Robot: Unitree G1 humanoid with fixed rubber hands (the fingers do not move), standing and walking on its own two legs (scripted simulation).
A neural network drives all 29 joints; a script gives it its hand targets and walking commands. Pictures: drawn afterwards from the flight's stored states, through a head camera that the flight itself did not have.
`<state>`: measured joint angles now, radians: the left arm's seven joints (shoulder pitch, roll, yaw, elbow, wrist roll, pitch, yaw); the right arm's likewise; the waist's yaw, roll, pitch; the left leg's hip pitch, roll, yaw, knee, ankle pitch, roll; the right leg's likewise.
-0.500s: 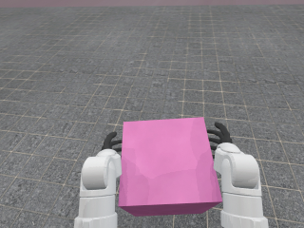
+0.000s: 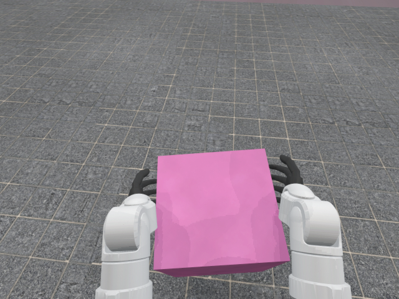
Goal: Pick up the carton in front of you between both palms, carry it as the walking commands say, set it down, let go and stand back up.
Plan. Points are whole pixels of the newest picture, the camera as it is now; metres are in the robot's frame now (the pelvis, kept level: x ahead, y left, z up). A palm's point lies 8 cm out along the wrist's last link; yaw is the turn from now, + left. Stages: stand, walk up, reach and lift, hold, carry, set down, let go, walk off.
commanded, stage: carry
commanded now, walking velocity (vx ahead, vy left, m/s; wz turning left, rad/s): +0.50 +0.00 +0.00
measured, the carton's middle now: (215, 219) +0.30 +0.00 -0.02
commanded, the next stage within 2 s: none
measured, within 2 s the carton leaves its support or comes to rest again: neither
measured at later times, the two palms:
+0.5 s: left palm (161, 107) +0.57 +0.14 +0.08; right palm (269, 100) +0.59 -0.15 +0.09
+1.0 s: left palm (169, 94) +0.64 +0.12 +0.07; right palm (269, 91) +0.65 -0.16 +0.08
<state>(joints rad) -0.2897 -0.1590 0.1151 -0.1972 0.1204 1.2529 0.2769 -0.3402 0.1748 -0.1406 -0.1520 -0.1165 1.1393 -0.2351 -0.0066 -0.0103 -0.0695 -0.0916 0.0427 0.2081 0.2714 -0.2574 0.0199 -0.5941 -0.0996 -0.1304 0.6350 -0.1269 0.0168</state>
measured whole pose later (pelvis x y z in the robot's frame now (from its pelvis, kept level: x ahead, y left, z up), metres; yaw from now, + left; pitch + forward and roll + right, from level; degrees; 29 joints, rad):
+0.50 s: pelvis +0.28 -0.01 -0.01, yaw +1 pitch +3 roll +0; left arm -0.33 -0.17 0.14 -0.20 0.14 1.25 0.24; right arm -0.36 0.18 -0.14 -0.21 -0.14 1.17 -0.24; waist -0.01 0.01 -0.04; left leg -0.38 0.06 0.17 0.41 -0.02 0.01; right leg -0.17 -0.05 -0.20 0.47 -0.35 0.00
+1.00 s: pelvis +0.35 -0.01 -0.01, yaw +0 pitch +5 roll +1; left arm -0.32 -0.17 0.14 -0.15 0.13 1.26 0.26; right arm -0.35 0.18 -0.15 -0.15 -0.13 1.17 -0.24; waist -0.01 0.00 -0.09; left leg -0.35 0.05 0.18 0.51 -0.21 0.01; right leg -0.13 -0.07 -0.16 0.52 -0.38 0.03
